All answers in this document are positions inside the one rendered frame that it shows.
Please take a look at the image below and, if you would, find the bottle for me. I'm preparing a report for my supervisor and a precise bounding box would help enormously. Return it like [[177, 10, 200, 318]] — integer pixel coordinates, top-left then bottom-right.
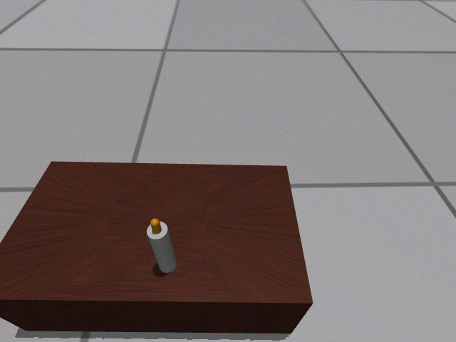
[[147, 218, 177, 273]]

